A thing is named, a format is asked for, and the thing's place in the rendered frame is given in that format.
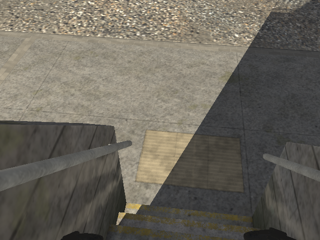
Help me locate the stairs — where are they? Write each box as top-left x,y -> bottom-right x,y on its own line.
106,203 -> 261,240

